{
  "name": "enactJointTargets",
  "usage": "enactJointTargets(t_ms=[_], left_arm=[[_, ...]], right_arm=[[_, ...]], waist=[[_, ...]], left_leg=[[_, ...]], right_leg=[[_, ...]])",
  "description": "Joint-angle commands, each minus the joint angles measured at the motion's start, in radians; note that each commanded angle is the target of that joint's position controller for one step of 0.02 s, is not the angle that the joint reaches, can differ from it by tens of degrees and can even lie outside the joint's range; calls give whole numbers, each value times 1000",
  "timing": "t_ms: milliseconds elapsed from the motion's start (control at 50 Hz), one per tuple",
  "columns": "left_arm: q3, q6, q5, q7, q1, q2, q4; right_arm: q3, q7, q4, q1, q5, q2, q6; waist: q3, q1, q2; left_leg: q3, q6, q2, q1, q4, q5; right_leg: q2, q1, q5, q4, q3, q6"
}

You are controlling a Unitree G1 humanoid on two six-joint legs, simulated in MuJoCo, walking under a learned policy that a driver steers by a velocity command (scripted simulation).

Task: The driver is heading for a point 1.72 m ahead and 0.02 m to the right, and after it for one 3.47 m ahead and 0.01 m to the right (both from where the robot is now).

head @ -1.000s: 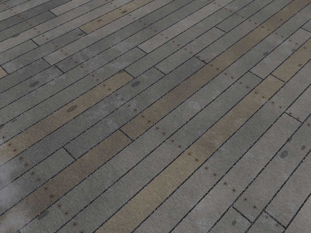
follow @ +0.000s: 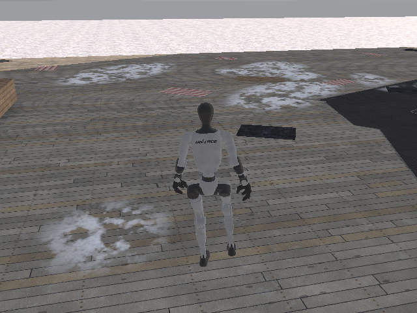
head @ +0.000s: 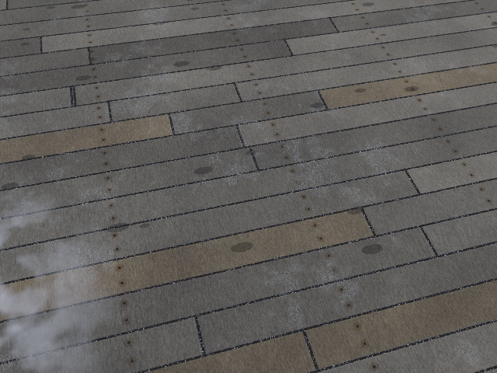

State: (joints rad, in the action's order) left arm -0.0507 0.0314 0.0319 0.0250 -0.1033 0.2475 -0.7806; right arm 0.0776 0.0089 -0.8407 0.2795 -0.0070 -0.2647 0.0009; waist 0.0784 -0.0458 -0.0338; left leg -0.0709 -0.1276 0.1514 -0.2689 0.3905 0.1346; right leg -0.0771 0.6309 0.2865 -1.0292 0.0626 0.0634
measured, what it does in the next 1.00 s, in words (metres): walks ahead: right foot, then left foot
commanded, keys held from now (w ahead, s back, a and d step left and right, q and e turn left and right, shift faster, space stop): q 0.10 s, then no key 0.44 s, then w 0.38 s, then no key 0.08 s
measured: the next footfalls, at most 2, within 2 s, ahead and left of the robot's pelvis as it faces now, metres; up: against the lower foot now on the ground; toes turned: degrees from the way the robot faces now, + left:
right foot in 0.30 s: +0.10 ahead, -0.15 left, +0.00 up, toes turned +11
left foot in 0.66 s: +0.02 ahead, +0.05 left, +0.00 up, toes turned +6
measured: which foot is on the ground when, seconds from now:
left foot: down 0.00-0.30, up 0.32-0.64, down 0.66-1.00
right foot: up 0.00-0.28, down 0.30-0.68, up 0.70-0.96, down 0.98-1.00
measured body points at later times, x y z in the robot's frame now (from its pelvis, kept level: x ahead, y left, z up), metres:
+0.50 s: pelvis +0.04 -0.07 +0.01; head +0.08 -0.09 +0.45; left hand +0.12 +0.21 -0.10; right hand +0.19 -0.32 -0.14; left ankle -0.02 +0.06 -0.69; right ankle +0.06 -0.16 -0.74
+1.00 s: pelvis +0.14 -0.08 -0.01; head +0.16 -0.09 +0.44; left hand +0.26 +0.21 -0.10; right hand +0.14 -0.36 -0.16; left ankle -0.02 +0.04 -0.74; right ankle +0.22 -0.16 -0.74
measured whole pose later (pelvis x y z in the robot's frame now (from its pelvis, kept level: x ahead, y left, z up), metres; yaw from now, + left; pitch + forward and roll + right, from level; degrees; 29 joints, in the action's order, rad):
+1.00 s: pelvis +0.14 -0.08 -0.01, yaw +10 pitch -1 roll +1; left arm -0.05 -0.04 0.04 -0.02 -0.14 0.29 -0.76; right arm 0.04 0.00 -1.02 0.42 -0.01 -0.28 0.05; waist 0.04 -0.05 0.01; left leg -0.06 0.01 -0.01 0.01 0.47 0.42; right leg -0.01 0.36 0.18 -0.56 -0.07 -0.06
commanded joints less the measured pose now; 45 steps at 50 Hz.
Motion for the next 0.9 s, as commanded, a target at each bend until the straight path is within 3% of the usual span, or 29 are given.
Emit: enactJointTargets(t_ms=[20, 100, 200, 240, 280, 300, 320, 340, 360, 380, 400, 440, 540, 580, 620, 640, 660, 680, 700, 720, 780, 840, 900], left_arm=[[-23, 6, -4, 7, -21, 96, 64], [-18, 1, -12, 12, 18, 99, 92], [-7, -10, -29, 15, -12, 101, 102], [-4, -14, -36, 17, -45, 102, 100], [0, -23, -30, 20, -117, 91, 81], [-3, -32, -16, 26, -124, 116, 80], [-1, -36, -3, 32, -86, 169, 107], [-3, -31, -9, 22, -78, 200, 108], [-2, -35, -14, 13, -101, 179, 97], [13, -40, -22, 7, -65, 128, 96], [18, -40, -17, 6, -35, 116, 100], [17, -42, -14, 12, -45, 128, 86], [12, -36, -13, 0, -119, 139, 37], [5, -27, -8, -7, -144, 152, 15], [-12, -8, -14, -12, -154, 177, -4], [-11, -5, -15, -14, -150, 161, -3], [-5, -9, -15, -19, -106, 130, 16], [6, -18, -24, -26, -30, 93, 57], [7, -29, -11, -30, 35, 93, 83], [-5, -39, -5, -31, 69, 126, 97], [-16, -62, -1, -54, -14, 134, 67], [-7, -66, 0, -72, 15, 97, 75], [-6, -60, -7, -73, 35, 92, 94]], right_arm=[[39, 9, 66, 49, -3, -163, -3], [43, 10, 82, 67, -11, -170, -12], [35, 5, 95, 52, -21, -162, -21], [31, 5, 100, 26, -19, -162, -27], [24, 10, 105, -20, -2, -156, -33], [13, 13, 111, -15, 3, -126, -30], [-9, 13, 116, 62, -4, -48, -26], [10, 20, 111, 51, -4, -119, -36], [16, 20, 103, 43, -17, -145, -41], [18, 14, 83, 24, -11, -143, -43], [16, 8, 70, 27, -5, -127, -46], [6, -3, 55, 26, -6, -110, -51], [-23, 1, 34, -54, 8, -70, -61], [-31, 5, 12, -43, 4, -68, -57], [-34, 9, -13, -18, -15, -72, -38], [-35, 10, -23, -7, -23, -81, -24], [-34, 13, -37, 42, -34, -101, -10], [-17, 15, -55, 88, -23, -171, -4], [1, 10, -80, 137, -14, -212, 3], [-4, 7, -82, 122, -26, -186, 13], [-13, 5, -78, 68, -15, -145, 40], [-14, -2, -97, 79, -12, -132, 61], [-9, -7, -113, 95, -12, -153, 66]], waist=[[-145, 11, 112], [-124, -2, 127], [-141, 0, 140], [-138, 14, 147], [-124, 64, 130], [-122, 57, 71], [-153, 1, -149], [-130, 20, -177], [-114, 24, -131], [-79, 12, -59], [-76, -2, -60], [-96, 4, -124], [-123, 57, -139], [-136, 63, -148], [-80, 45, -126], [-57, 36, -98], [-36, 4, -30], [11, -24, 145], [69, -62, 248], [134, -60, 224], [95, 7, 165], [49, 5, 167], [51, 7, 177]], left_leg=[[-299, -86, -289, 166, -71, -324], [-366, -103, -291, 196, -45, -296], [-373, -103, -295, 178, 19, -498], [-387, -82, -286, 156, 37, -519], [-386, -19, -236, 93, 68, -368], [-355, 31, -193, 20, 111, -179], [-208, 83, -84, -71, 273, 230], [-85, 99, 19, -112, 383, 491], [-88, 112, -23, -97, 507, 483], [-101, 124, -41, -93, 545, 415], [-99, 140, -42, -81, 547, 373], [-72, 165, -44, -68, 517, 330], [19, 175, -88, 13, 247, 322], [55, 154, -84, 76, 112, 276], [98, 113, -72, 172, -24, 199], [55, 81, -101, 242, -28, 226], [-50, 36, -183, 321, -51, 319], [-250, -39, -284, 313, -140, 524], [-447, -113, -427, 273, -274, 649], [-497, -148, -486, 234, -315, 605], [-338, -114, -409, 300, -307, 370], [-187, -81, -342, 252, -274, 165], [-149, -67, -354, 170, -248, 88]], right_leg=[[17, 25, -7, 24, 5, 6], [47, 9, 44, 113, 22, -8], [84, -159, 112, 247, -8, -44], [99, -256, 116, 360, -18, -61], [99, -421, -49, 635, -27, -79], [17, -519, -138, 735, 51, -97], [-230, -611, -376, 777, 292, -150], [-320, -500, -588, 740, 397, -302], [-321, -465, -619, 737, 394, -355], [-241, -447, -583, 732, 284, -319], [-173, -448, -567, 722, 196, -269], [-117, -491, -652, 701, 124, -238], [-103, -564, -621, 663, 120, -242], [-91, -550, -277, 707, 157, -234], [-68, -438, 134, 737, 188, -215], [-57, -341, 283, 739, 198, -199], [-31, -205, 337, 668, 171, -180], [83, -60, 293, 540, 32, -141], [134, -10, 184, 363, -91, -123], [86, 45, 177, 252, -69, -125], [34, 56, 110, 177, -50, -119], [44, -69, 34, 265, -103, -102], [54, -205, -3, 383, -129, -106]])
